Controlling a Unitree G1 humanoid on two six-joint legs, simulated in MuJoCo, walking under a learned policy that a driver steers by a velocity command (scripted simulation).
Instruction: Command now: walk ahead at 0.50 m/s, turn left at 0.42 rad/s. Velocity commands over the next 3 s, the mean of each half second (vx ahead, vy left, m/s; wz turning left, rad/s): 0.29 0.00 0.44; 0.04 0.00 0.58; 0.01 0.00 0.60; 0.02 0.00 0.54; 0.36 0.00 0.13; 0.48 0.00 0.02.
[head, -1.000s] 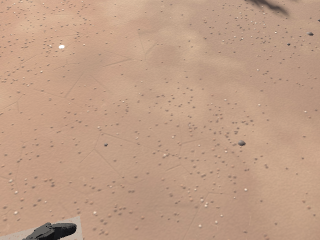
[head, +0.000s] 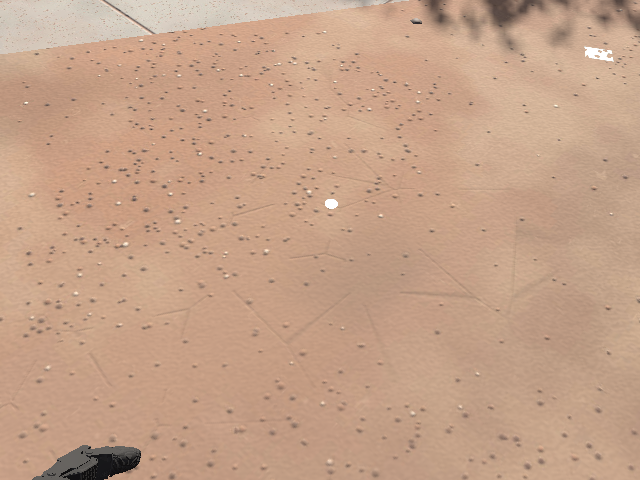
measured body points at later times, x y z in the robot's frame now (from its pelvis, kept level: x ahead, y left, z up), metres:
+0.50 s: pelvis +0.21 -0.05 +0.00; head +0.26 -0.04 +0.45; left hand +0.25 +0.25 -0.12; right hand +0.44 -0.27 -0.10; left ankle +0.28 +0.11 -0.70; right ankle +0.21 -0.15 -0.74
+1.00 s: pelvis +0.27 -0.03 -0.01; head +0.31 -0.01 +0.44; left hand +0.27 +0.29 -0.11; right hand +0.56 -0.20 -0.09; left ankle +0.27 +0.10 -0.74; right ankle +0.35 -0.14 -0.74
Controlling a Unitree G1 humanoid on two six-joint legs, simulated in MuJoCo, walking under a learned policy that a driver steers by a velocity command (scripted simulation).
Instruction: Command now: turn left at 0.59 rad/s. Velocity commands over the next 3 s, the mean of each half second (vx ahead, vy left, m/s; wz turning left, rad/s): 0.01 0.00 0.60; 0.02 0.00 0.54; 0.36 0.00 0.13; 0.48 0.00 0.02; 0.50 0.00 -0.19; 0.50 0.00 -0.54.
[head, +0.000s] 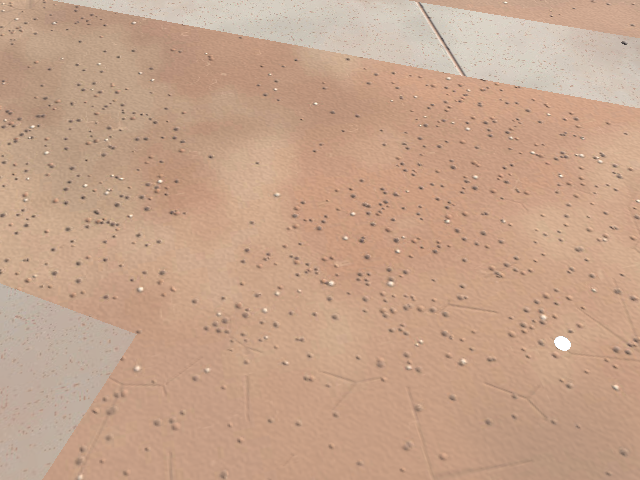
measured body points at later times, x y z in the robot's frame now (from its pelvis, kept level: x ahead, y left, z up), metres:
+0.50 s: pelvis -0.02 +0.02 +0.00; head +0.02 +0.06 +0.45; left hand +0.03 +0.35 -0.12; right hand +0.23 -0.19 -0.07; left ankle -0.04 +0.12 -0.73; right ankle +0.00 -0.13 -0.69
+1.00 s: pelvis +0.00 +0.01 +0.01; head +0.03 +0.01 +0.45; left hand -0.04 +0.33 -0.08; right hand +0.30 -0.13 -0.09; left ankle -0.07 +0.11 -0.69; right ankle +0.07 -0.08 -0.73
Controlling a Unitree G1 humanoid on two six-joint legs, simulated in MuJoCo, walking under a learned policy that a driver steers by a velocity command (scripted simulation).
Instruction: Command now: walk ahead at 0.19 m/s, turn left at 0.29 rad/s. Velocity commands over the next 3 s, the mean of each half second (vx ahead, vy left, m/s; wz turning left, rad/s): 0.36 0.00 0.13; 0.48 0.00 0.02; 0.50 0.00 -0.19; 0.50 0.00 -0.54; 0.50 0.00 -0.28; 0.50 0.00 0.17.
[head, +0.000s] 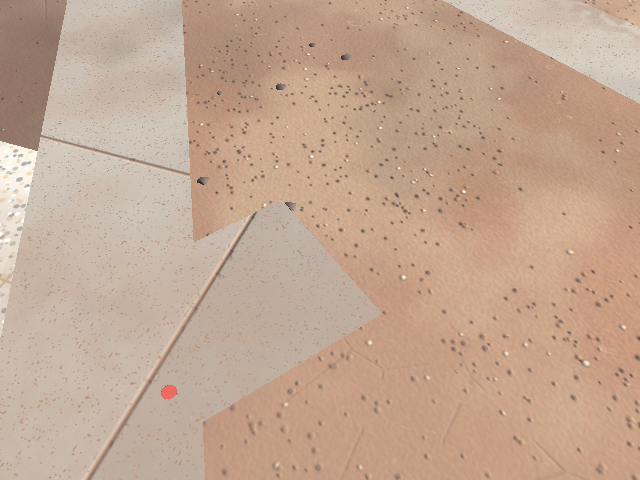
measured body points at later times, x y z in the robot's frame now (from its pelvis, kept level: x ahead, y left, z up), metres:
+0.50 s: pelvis +0.14 +0.06 +0.01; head +0.15 +0.09 +0.46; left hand +0.25 +0.34 -0.10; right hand +0.20 -0.21 -0.10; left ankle +0.08 +0.15 -0.74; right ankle +0.18 -0.10 -0.66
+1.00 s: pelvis +0.42 +0.02 +0.01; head +0.45 +0.02 +0.45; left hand +0.50 +0.30 -0.10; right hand +0.54 -0.25 -0.11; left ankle +0.43 +0.18 -0.66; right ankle +0.45 -0.06 -0.74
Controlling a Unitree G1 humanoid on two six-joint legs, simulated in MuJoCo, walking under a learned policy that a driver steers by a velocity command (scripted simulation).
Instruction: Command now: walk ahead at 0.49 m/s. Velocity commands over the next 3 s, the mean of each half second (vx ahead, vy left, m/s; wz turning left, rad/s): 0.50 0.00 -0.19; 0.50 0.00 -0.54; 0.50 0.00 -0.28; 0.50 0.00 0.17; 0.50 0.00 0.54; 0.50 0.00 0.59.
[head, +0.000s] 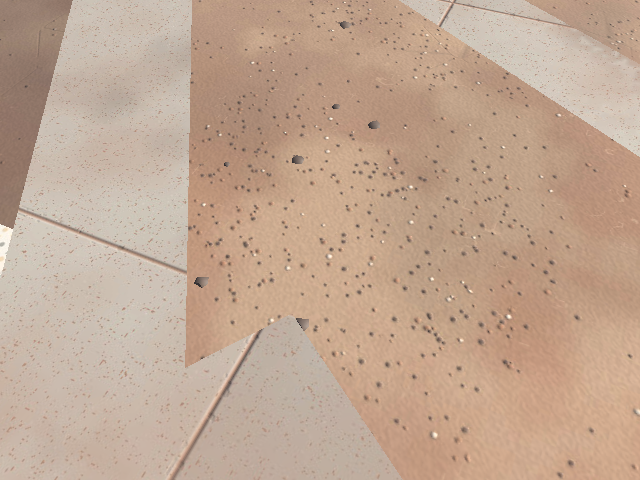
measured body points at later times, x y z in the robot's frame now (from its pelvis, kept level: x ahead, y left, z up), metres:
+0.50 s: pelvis +0.28 +0.06 +0.00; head +0.31 +0.07 +0.45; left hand +0.40 +0.34 -0.13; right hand +0.36 -0.22 -0.11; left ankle +0.32 +0.16 -0.74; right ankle +0.24 -0.09 -0.66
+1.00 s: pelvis +0.53 -0.06 -0.01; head +0.56 -0.09 +0.44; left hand +0.75 +0.15 -0.10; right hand +0.55 -0.37 -0.12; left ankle +0.56 +0.12 -0.65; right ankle +0.55 -0.13 -0.74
